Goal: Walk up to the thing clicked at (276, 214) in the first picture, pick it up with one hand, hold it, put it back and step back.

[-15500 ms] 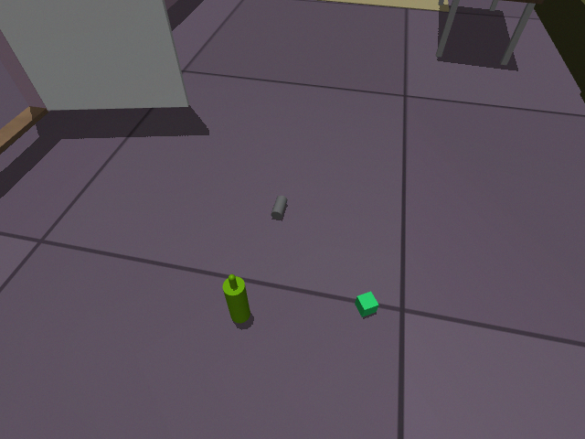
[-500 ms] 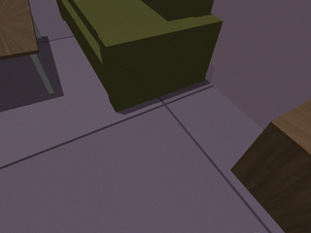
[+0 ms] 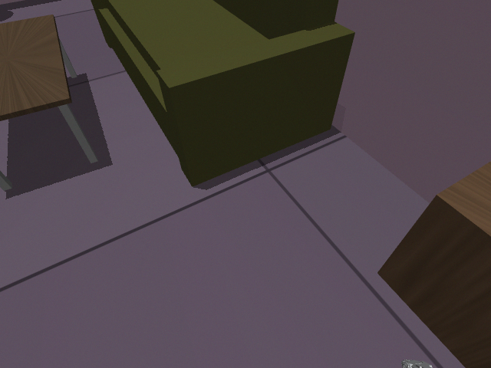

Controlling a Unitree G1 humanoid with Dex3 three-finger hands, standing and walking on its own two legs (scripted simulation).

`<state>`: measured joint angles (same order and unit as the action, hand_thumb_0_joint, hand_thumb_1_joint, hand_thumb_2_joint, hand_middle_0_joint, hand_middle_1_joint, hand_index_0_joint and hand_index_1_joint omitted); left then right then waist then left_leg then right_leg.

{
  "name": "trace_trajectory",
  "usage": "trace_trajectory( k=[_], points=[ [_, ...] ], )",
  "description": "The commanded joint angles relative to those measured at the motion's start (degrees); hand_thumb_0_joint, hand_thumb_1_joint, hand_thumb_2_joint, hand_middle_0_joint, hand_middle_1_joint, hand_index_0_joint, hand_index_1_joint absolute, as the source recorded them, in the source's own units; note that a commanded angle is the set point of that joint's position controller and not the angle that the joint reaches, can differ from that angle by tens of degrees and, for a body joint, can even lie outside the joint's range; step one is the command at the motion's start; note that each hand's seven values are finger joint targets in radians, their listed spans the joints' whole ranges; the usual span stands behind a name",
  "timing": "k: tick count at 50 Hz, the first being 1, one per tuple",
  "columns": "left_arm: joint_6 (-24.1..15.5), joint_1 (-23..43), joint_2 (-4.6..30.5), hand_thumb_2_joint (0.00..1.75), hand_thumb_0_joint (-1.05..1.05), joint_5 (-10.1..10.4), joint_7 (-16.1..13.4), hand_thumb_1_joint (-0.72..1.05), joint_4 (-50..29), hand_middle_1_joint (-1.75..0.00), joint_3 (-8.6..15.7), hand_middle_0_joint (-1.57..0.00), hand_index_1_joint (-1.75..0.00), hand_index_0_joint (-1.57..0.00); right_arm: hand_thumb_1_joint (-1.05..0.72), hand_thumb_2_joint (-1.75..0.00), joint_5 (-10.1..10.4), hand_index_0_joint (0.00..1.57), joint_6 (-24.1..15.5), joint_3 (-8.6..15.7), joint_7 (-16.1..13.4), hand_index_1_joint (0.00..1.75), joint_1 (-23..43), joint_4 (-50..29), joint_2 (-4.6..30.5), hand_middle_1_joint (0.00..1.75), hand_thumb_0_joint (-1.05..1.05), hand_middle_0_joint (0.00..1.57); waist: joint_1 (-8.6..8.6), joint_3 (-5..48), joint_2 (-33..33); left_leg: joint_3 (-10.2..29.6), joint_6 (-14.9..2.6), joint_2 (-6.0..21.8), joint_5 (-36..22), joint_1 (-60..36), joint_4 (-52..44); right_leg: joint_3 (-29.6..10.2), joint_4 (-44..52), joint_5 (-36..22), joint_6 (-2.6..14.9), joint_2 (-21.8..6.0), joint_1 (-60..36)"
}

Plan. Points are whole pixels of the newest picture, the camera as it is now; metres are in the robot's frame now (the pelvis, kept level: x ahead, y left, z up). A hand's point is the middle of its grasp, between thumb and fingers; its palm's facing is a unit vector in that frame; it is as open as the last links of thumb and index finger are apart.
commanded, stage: walk up
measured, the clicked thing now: out of the picture -0.85 +1.16 -0.75
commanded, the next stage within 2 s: stand in 0.16 s
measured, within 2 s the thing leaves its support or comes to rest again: neither
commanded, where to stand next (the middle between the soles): +0.04 +0.00 m, yaw -1 degrees
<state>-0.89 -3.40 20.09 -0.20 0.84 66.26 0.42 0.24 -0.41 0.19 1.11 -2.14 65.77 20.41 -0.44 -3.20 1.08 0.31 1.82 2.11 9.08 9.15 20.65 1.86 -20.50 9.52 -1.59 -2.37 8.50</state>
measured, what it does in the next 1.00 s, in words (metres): stands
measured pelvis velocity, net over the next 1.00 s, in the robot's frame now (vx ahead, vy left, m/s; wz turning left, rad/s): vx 0.01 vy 0.00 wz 0.00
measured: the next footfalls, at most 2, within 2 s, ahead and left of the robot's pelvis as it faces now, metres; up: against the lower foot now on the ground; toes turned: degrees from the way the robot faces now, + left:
left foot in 1.72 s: +0.01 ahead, +0.07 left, +0.00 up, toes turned +35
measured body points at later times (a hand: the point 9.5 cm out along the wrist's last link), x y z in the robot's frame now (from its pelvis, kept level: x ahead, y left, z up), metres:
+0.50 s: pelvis +0.00 +0.00 +0.00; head +0.01 +0.00 +0.45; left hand +0.09 +0.30 -0.13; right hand +0.07 -0.30 -0.13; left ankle +0.03 +0.14 -0.75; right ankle +0.02 -0.14 -0.75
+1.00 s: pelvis +0.01 +0.00 +0.00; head +0.02 +0.00 +0.45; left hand +0.09 +0.30 -0.13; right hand +0.09 -0.30 -0.13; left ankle +0.03 +0.14 -0.75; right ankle +0.02 -0.14 -0.75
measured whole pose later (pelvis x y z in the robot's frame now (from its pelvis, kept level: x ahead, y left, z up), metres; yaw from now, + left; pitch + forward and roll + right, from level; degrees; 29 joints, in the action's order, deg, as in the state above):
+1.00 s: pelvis +0.01 +0.00 +0.00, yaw +0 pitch -2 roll +0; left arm -0.6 -6.0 20.2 -0.7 0.9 65.3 0.2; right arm -0.5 -0.5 0.1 1.0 -5.0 65.4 20.2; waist 0.2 -2.6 0.2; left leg 0.3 1.9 2.2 9.5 7.8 19.3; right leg 1.9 -19.1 9.8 -1.6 -2.3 7.1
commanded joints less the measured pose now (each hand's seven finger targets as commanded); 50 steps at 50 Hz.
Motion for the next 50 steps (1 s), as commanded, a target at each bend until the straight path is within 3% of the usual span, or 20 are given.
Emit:
trace_trajectory(
  k=[1, 10, 15, 24, 34, 38, 41, 50],
  points=[
    [-0.69, 2.08, 12.41, 0.9, 0.0, 0.12, -0.92, 0.9, -2.34, -0.3, 2.37, -0.2, -0.3, -0.2, -0.9, -0.9, -0.23, 0.2, -1.1, 1.89, -0.97, 0.3, 3.04, -2.64, 11.79, 0.3, 0.0, 0.2, -0.04, 4.96, -1.37, 4.06, -2.28, 5.18, -3.76, -1.39, -4.24, -4.98, 4.7, -3.34, 1.94, -5.87, -1.16],
    [-0.71, 2.52, 12.25, 0.9, 0.0, -0.42, -0.83, 0.9, -2.78, -0.3, 2.39, -0.2, -0.3, -0.2, -0.9, -0.9, -0.94, 0.2, -1.32, 1.99, -1.1, 0.3, 2.16, -2.45, 11.97, 0.3, 0.0, 0.2, 0.21, 5.63, 0.44, 4.79, -1.93, 5.66, -0.47, 1.07, -6.11, -5.29, 4.52, -1.46, 1.9, -5.67, -3.88],
    [-0.75, 2.48, 11.77, 0.9, 0.0, -0.33, -0.76, 0.9, -3.38, -0.3, 2.25, -0.2, -0.3, -0.2, -0.9, -0.9, -0.93, 0.2, -1.52, 2.19, -1.16, 0.3, 0.87, -2.33, 12.37, 0.3, 0.0, 0.2, 0.37, 5.74, 0.6, 4.6, -1.93, 5.81, -2.56, 0.15, -5.75, -5.48, 4.47, -2.62, 2.09, -5.78, -3.54],
    [-0.67, 1.46, 12.28, 0.9, 0.0, -0.3, -0.75, 0.9, -3.73, -0.3, 2.04, -0.2, -0.3, -0.2, -0.9, -0.9, -0.9, 0.2, -1.14, 2.14, -1.07, 0.3, -0.66, -2.64, 12.13, 0.3, 0.0, 0.2, 0.86, 4.07, -1.19, 4.53, -1.91, 5.27, 1.38, -0.11, -5.78, -5.35, 5.29, 1.59, 2.06, -5.38, -0.5],
    [-0.91, 0.03, 12.28, 0.9, 0.0, -0.16, -0.88, 0.9, -3.9, -0.3, 1.89, -0.2, -0.3, -0.2, -0.9, -0.9, -0.84, 0.2, -1.27, 2.08, -1.07, 0.3, -0.44, -3.09, 12.23, 0.3, 0.0, 0.2, 0.74, 5.1, -1.19, 4.36, -2.13, 5.54, -4.46, -2.45, -4.64, -5.14, 4.77, -3.22, 1.97, -5.57, -0.85],
    [-0.82, -0.01, 12.56, 0.9, 0.0, -0.21, -0.88, 0.9, -4.04, -0.3, 1.97, -0.2, -0.3, -0.2, -0.9, -0.9, -0.77, 0.2, -1.1, 1.94, -1.05, 0.3, -0.33, -3.24, 12.06, 0.3, 0.0, 0.2, 0.66, 4.25, -0.76, 4.49, -2.04, 5.28, -1.94, -1.21, -5.15, -5.0, 4.98, -0.72, 1.81, -5.45, -0.92],
    [-0.93, -0.27, 12.38, 0.9, 0.0, -0.31, -0.92, 0.9, -4.1, -0.3, 1.98, -0.2, -0.3, -0.2, -0.9, -0.9, -0.78, 0.2, -1.13, 2.0, -1.09, 0.3, -0.44, -3.48, 12.11, 0.3, 0.0, 0.2, 0.65, 5.85, -0.94, 4.12, -2.39, 5.6, -5.77, -2.24, -4.14, -4.91, 4.59, -5.0, 2.01, -5.92, -2.38],
    [-0.79, -0.39, 12.6, 0.9, 0.0, -0.32, -1.01, 0.9, -4.2, -0.3, 2.05, -0.2, -0.3, -0.2, -0.9, -0.9, -0.7, 0.2, -1.11, 1.88, -1.16, 0.3, -0.35, -3.62, 12.1, 0.3, 0.0, 0.2, 0.61, 4.91, -0.4, 4.19, -2.01, 5.64, -5.44, -2.43, -4.6, -4.72, 4.58, -4.23, 2.04, -5.7, -2.35]
  ],
)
